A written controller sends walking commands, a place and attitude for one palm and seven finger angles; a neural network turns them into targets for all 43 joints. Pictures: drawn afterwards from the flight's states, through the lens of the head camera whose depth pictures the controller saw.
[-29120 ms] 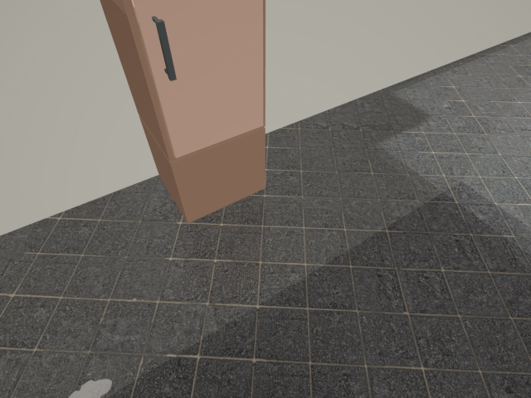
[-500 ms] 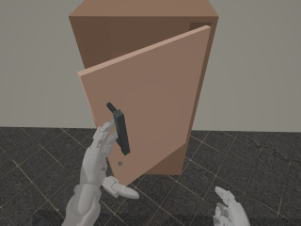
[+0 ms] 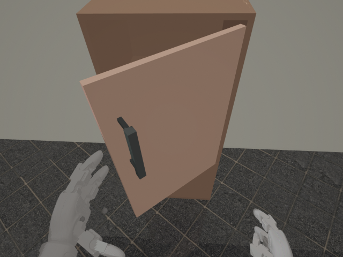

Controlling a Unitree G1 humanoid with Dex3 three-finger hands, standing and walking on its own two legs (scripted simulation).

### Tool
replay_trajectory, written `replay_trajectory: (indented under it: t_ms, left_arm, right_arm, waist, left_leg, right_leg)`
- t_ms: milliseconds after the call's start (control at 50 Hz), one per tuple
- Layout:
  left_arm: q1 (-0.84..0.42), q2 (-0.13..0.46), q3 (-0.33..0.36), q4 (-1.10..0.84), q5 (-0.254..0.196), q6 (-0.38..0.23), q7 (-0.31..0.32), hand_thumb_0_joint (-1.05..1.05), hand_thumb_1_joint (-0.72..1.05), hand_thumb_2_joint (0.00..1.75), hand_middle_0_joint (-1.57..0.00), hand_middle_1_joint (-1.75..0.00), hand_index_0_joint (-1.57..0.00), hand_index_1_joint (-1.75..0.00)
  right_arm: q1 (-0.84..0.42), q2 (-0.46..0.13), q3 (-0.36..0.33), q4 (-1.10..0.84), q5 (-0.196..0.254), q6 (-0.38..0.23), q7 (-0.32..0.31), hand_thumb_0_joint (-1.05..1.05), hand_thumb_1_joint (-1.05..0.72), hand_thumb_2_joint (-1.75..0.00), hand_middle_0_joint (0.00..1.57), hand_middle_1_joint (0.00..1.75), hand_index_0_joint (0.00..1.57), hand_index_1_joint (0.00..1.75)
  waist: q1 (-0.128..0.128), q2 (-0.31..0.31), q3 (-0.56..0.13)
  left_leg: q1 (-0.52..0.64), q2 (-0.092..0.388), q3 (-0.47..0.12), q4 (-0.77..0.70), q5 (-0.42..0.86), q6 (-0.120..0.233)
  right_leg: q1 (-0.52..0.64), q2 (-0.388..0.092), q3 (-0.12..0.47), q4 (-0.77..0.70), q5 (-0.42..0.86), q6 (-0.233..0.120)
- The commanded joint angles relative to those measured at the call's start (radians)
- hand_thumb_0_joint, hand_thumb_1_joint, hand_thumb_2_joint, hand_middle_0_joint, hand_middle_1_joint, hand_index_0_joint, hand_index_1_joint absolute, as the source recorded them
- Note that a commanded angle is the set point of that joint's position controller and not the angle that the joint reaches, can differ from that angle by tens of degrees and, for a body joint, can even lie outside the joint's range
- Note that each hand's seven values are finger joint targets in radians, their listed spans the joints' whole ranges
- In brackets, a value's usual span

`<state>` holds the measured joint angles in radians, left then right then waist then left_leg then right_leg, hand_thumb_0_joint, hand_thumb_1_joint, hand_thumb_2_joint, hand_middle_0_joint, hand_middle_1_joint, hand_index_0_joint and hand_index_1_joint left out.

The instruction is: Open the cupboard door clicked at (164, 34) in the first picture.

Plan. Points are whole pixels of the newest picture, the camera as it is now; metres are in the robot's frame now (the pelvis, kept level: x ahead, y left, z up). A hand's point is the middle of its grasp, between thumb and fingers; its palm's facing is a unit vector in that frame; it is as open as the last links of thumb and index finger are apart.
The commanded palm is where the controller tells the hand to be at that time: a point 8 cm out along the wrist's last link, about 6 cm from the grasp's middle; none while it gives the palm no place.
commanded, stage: slide the hand sideways off the handle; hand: left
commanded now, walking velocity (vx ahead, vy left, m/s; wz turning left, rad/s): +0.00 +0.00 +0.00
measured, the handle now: (132, 149) +0.33 +0.12 +0.10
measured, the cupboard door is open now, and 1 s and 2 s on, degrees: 39 39 39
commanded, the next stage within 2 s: draw the hand back to the body in 0.16 s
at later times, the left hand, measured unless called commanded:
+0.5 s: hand (82, 209) +0.18 +0.18 +0.11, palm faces -0.01 -1.00 -0.06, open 16.3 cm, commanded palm +0.15 +0.24 +0.12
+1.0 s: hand (40, 199) +0.19 +0.24 +0.14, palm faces +0.27 -0.92 -0.30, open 14.6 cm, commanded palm +0.14 +0.29 +0.17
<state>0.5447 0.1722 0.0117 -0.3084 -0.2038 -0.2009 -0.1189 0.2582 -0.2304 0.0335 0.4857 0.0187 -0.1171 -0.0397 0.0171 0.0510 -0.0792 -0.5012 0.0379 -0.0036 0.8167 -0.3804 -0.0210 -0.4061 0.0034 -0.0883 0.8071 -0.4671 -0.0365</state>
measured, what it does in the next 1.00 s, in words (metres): stands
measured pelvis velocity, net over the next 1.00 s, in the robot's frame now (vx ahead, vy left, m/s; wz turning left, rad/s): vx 0.00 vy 0.03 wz -0.02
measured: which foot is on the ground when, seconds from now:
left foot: down 0.00-1.00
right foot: down 0.00-1.00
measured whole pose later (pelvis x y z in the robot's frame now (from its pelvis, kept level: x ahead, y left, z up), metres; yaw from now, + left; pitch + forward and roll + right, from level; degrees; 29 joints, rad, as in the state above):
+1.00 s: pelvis +0.00 +0.03 +0.03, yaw -1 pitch -2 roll -2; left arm 0.55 0.30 0.16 -0.44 -0.08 -0.03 0.09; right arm 0.23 -0.22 0.07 0.55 0.01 -0.16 -0.11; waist 0.05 0.05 -0.01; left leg -0.29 0.03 0.02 0.62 -0.29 0.02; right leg -0.18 0.00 -0.06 0.55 -0.33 0.00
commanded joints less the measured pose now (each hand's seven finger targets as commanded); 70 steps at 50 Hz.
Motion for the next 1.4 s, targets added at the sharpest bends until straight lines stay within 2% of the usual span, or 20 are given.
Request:
replay_trajectory:
  t_ms: [0,40,100,200,240,280,360,440,560,640,740,760,780,800,820,880,1020,1160,1340,1380]
  left_arm:
    - [-0.012,0.109,0.116,-0.2,-0.041,-0.085,-0.042,0.0,-0.5,0.3,-0.15,-0.3,-0.15,-0.3]
    - [-0.037,0.119,0.123,-0.214,-0.051,-0.09,-0.061,0.0,-0.5,0.3,-0.15,-0.3,-0.15,-0.3]
    - [-0.017,0.144,0.164,-0.203,-0.074,-0.094,-0.084,0.0,-0.5,0.3,-0.15,-0.3,-0.15,-0.3]
    - [-0.094,0.104,0.098,-0.23,-0.085,-0.106,-0.095,0.0,-0.5,0.3,-0.15,-0.3,-0.15,-0.3]
    - [-0.102,0.109,0.097,-0.211,-0.077,-0.101,-0.087,0.0,-0.5,0.3,-0.15,-0.3,-0.15,-0.3]
    - [-0.078,0.133,0.117,-0.247,-0.067,-0.094,-0.074,0.0,-0.5,0.3,-0.15,-0.3,-0.15,-0.3]
    - [-0.061,0.165,0.155,-0.269,-0.048,-0.048,-0.041,0.0,-0.5,0.3,-0.15,-0.3,-0.15,-0.3]
    - [-0.023,0.143,0.164,-0.282,-0.07,0.004,-0.037,0.0,-0.5,0.3,-0.15,-0.3,-0.15,-0.3]
    - [-0.049,0.169,0.185,-0.318,-0.087,0.048,-0.065,0.0,-0.5,0.3,-0.15,-0.3,-0.15,-0.3]
    - [-0.076,0.188,0.206,-0.353,-0.095,0.053,-0.082,0.0,-0.5,0.3,-0.15,-0.3,-0.15,-0.3]
    - [-0.107,0.208,0.244,-0.345,-0.107,0.077,-0.093,0.0,-0.32,0.37,-0.16,-0.3,-0.16,-0.3]
    - [-0.136,0.348,0.277,-0.412,0.046,0.072,0.057,0.0,-0.29,0.39,-0.16,-0.3,-0.16,-0.3]
    - [-0.102,0.254,0.23,-0.397,0.06,0.086,0.119,0.0,-0.26,0.4,-0.16,-0.3,-0.16,-0.3]
    - [-0.068,0.223,0.217,-0.348,0.069,0.101,0.147,0.0,-0.22,0.42,-0.16,-0.3,-0.16,-0.3]
    - [-0.07,0.213,0.203,-0.347,0.091,0.106,0.168,0.0,-0.18,0.43,-0.16,-0.3,-0.16,-0.3]
    - [-0.067,0.244,0.229,-0.345,0.123,0.101,0.216,0.0,-0.08,0.48,-0.16,-0.3,-0.16,-0.3]
    - [-0.077,0.282,0.275,-0.373,0.15,0.079,0.257,0.0,0.17,0.58,-0.17,-0.3,-0.17,-0.3]
    - [-0.071,0.301,0.327,-0.322,0.155,0.08,0.264,0.0,0.41,0.69,-0.18,-0.3,-0.18,-0.3]
    - [-0.122,0.341,0.411,-0.332,0.148,0.074,0.264,0.0,0.73,0.82,-0.19,-0.3,-0.19,-0.3]
    - [-0.131,0.349,0.424,-0.32,0.144,0.077,0.264,0.0,0.8,0.86,-0.2,-0.3,-0.2,-0.3]
  right_arm:
    - [-0.095,-0.092,-0.048,-0.169,0.007,-0.058,-0.015,0.0,-0.9,-0.9,0.2,0.3,0.2,0.3]
    - [-0.095,-0.094,-0.048,-0.167,0.008,-0.065,-0.02,0.0,-0.9,-0.9,0.2,0.3,0.2,0.3]
    - [-0.098,-0.096,-0.051,-0.162,0.011,-0.073,-0.026,0.0,-0.9,-0.9,0.2,0.3,0.2,0.3]
    - [-0.097,-0.104,-0.047,-0.162,0.015,-0.101,-0.031,0.0,-0.9,-0.9,0.2,0.3,0.2,0.3]
    - [-0.088,-0.107,-0.049,-0.157,0.014,-0.11,-0.034,0.0,-0.9,-0.9,0.2,0.3,0.2,0.3]
    - [-0.094,-0.103,-0.05,-0.164,0.015,-0.116,-0.031,0.0,-0.9,-0.9,0.2,0.3,0.2,0.3]
    - [-0.104,-0.093,-0.045,-0.166,0.019,-0.112,-0.031,0.0,-0.9,-0.9,0.2,0.3,0.2,0.3]
    - [-0.115,-0.09,-0.036,-0.174,0.025,-0.108,-0.032,0.0,-0.9,-0.9,0.2,0.3,0.2,0.3]
    - [-0.121,-0.1,-0.03,-0.159,0.028,-0.12,-0.038,0.0,-0.9,-0.9,0.2,0.3,0.2,0.3]
    - [-0.116,-0.102,-0.026,-0.151,0.03,-0.136,-0.041,0.0,-0.9,-0.9,0.2,0.3,0.2,0.3]
    - [-0.127,-0.107,-0.021,-0.135,0.033,-0.145,-0.045,0.0,-0.9,-0.9,0.2,0.3,0.2,0.3]
    - [-0.142,-0.093,-0.022,-0.145,0.02,-0.133,-0.068,0.0,-0.9,-0.9,0.2,0.3,0.2,0.3]
    - [-0.148,-0.079,-0.014,-0.14,0.007,-0.126,-0.079,0.0,-0.9,-0.9,0.2,0.3,0.2,0.3]
    - [-0.134,-0.077,-0.013,-0.132,0.005,-0.117,-0.082,0.0,-0.9,-0.9,0.2,0.3,0.2,0.3]
    - [-0.136,-0.079,-0.011,-0.123,0.004,-0.106,-0.081,0.0,-0.9,-0.9,0.2,0.3,0.2,0.3]
    - [-0.154,-0.086,-0.015,-0.107,-0.005,-0.092,-0.081,0.0,-0.9,-0.9,0.2,0.3,0.2,0.3]
    - [-0.174,-0.091,-0.02,-0.072,-0.016,-0.084,-0.074,0.0,-0.9,-0.9,0.2,0.3,0.2,0.3]
    - [-0.181,-0.104,-0.033,-0.041,-0.019,-0.067,-0.06,0.0,-0.9,-0.9,0.2,0.3,0.2,0.3]
    - [-0.181,-0.1,-0.045,-0.027,-0.022,-0.038,-0.045,0.0,-0.9,-0.9,0.2,0.3,0.2,0.3]
    - [-0.185,-0.099,-0.046,-0.024,-0.022,-0.034,-0.045,0.0,-0.9,-0.9,0.2,0.3,0.2,0.3]
  waist:
    - [-0.001,-0.104,-0.091]
    - [-0.006,-0.067,-0.083]
    - [-0.002,-0.081,-0.09]
    - [-0.019,-0.024,-0.071]
    - [-0.021,-0.043,-0.073]
    - [0.0,-0.023,-0.117]
    - [0.018,-0.004,-0.113]
    - [0.026,-0.013,-0.089]
    - [0.015,-0.041,-0.064]
    - [0.013,-0.006,-0.052]
    - [0.021,0.024,-0.034]
    - [0.06,-0.003,-0.005]
    - [0.033,-0.01,0.048]
    - [0.029,-0.045,0.071]
    - [0.028,-0.012,0.086]
    - [0.033,-0.014,0.051]
    - [0.042,0.036,0.02]
    - [0.05,-0.021,0.028]
    - [0.057,0.039,-0.006]
    - [0.056,0.024,0.006]
  left_leg:
    - [0.053,-0.049,-0.004,-0.049,0.182,0.044]
    - [0.055,-0.051,-0.006,-0.047,0.177,0.044]
    - [0.039,-0.051,-0.012,-0.034,0.169,0.043]
    - [0.056,-0.048,-0.022,-0.041,0.132,0.046]
    - [0.055,-0.045,-0.028,-0.043,0.122,0.046]
    - [0.072,-0.043,-0.028,-0.058,0.133,0.048]
    - [0.088,-0.037,-0.03,-0.093,0.136,0.047]
    - [0.099,-0.035,-0.029,-0.12,0.134,0.044]
    - [0.126,-0.031,-0.034,-0.137,0.152,0.046]
    - [0.153,-0.03,-0.042,-0.156,0.141,0.044]
    - [0.17,-0.03,-0.051,-0.187,0.115,0.04]
    - [0.182,-0.023,-0.027,-0.225,0.062,0.036]
    - [0.201,-0.03,-0.011,-0.231,0.052,0.038]
    - [0.204,-0.028,-0.013,-0.232,0.049,0.036]
    - [0.219,-0.024,-0.013,-0.243,0.059,0.037]
    - [0.275,-0.015,-0.009,-0.293,0.09,0.039]
    - [0.371,-0.007,-0.001,-0.38,0.2,0.038]
    - [0.409,0.002,0.002,-0.421,0.331,0.035]
    - [0.46,0.003,0.019,-0.42,0.466,0.031]
    - [0.462,0.002,0.026,-0.418,0.476,0.033]
  right_leg:
    - [-0.001,-0.013,0.101,-0.161,0.395,0.054]
    - [-0.022,-0.011,0.096,-0.157,0.371,0.049]
    - [-0.019,-0.017,0.111,-0.162,0.362,0.053]
    - [-0.084,0.001,0.082,-0.159,0.233,0.037]
    - [-0.096,0.005,0.074,-0.154,0.208,0.034]
    - [-0.068,0.005,0.066,-0.145,0.212,0.03]
    - [-0.049,0.014,0.035,-0.137,0.219,0.023]
    - [-0.036,0.02,0.017,-0.149,0.224,0.024]
    - [-0.015,0.023,0.015,-0.179,0.245,0.027]
    - [-0.026,0.025,0.008,-0.191,0.227,0.026]
    - [-0.009,0.026,0.004,-0.217,0.192,0.022]
    - [0.014,0.008,0.075,-0.318,0.139,0.009]
    - [0.001,-0.002,0.08,-0.361,0.113,0.012]
    - [-0.005,-0.005,0.073,-0.37,0.097,0.014]
    - [0.007,-0.005,0.071,-0.375,0.104,0.013]
    - [0.077,-0.008,0.066,-0.399,0.136,0.015]
    - [0.194,-0.005,0.056,-0.431,0.249,0.014]
    - [0.269,0.003,0.051,-0.448,0.363,0.015]
    - [0.311,0.0,0.061,-0.455,0.472,0.018]
    - [0.314,-0.001,0.064,-0.462,0.499,0.019]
